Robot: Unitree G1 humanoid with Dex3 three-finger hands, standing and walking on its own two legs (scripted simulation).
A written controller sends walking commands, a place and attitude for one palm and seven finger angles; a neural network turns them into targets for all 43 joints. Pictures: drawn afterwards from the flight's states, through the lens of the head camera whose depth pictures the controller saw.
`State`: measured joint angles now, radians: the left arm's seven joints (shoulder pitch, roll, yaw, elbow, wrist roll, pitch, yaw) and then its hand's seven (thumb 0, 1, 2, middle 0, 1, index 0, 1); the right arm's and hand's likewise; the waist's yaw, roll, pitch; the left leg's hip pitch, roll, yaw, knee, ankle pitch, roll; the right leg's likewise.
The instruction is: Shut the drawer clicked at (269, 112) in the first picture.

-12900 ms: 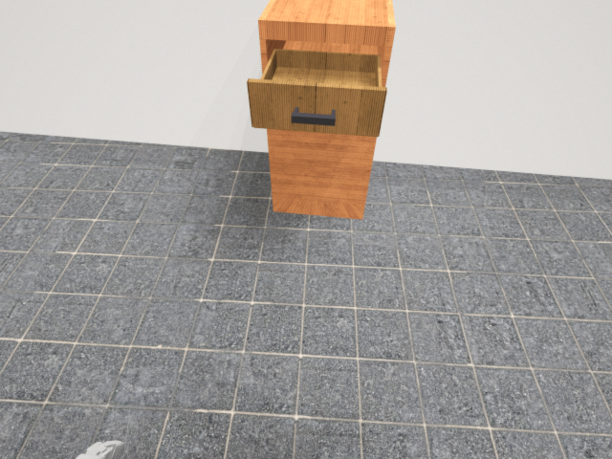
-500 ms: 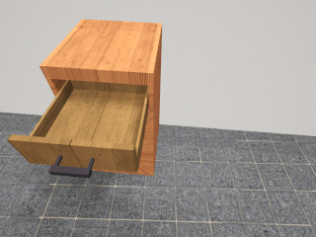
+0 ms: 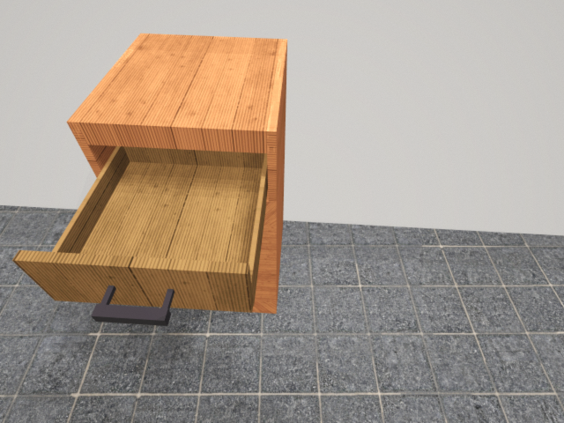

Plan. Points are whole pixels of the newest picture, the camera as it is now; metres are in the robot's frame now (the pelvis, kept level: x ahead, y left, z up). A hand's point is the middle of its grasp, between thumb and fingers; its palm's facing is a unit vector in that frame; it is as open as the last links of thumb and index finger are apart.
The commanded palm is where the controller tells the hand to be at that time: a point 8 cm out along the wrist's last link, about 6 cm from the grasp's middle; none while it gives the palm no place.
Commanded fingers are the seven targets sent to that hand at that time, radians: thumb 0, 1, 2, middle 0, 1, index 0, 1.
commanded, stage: come to a stop and stand still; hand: left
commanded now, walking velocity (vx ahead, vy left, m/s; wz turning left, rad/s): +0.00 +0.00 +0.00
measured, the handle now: (136, 303) +0.31 +0.27 -0.06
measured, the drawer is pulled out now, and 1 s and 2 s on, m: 0.29 0.29 0.29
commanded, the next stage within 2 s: look again from close up in 0.18 s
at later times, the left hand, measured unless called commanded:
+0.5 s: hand out of the picture -0.04 +0.19 -0.19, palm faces +0.02 -0.99 -0.16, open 7.4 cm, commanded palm none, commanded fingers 0.00 0.90 0.90 -0.20 -0.30 -0.20 -0.30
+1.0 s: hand out of the picture -0.07 +0.23 -0.18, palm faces +0.02 -0.99 -0.17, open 7.4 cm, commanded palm none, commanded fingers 0.00 0.90 0.90 -0.20 -0.30 -0.20 -0.30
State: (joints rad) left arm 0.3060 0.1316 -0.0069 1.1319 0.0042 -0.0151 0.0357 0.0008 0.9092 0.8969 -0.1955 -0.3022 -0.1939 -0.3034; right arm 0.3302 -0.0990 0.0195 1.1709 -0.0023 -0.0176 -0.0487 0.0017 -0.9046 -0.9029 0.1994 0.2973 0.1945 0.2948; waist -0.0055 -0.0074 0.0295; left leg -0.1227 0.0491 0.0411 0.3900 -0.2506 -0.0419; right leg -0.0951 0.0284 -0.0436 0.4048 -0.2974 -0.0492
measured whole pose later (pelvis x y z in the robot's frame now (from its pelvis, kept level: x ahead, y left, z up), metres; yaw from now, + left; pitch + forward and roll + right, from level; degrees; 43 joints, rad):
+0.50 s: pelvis -0.02 +0.03 -0.01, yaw +0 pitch -2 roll -1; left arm 0.33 0.12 -0.01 1.10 0.01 -0.01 0.05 0.00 0.91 0.90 -0.20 -0.30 -0.20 -0.30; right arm 0.27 -0.17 -0.01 1.06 -0.01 -0.01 -0.04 0.01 -0.92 -0.90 0.20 0.30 0.19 0.29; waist -0.01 0.00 0.04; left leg -0.23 0.03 0.05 0.57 -0.31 0.01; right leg -0.16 0.01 -0.04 0.52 -0.33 -0.01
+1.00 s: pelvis -0.04 +0.06 -0.01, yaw +0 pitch -1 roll +0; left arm 0.39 0.15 -0.01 1.09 0.03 0.01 0.03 0.00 0.91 0.90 -0.19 -0.30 -0.19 -0.30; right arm 0.33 -0.14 0.00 1.11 -0.01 0.00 -0.01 0.00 -0.90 -0.90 0.20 0.30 0.20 0.30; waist 0.00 -0.02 0.00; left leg -0.23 -0.03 0.08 0.49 -0.25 0.06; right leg -0.20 -0.05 -0.02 0.51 -0.33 0.00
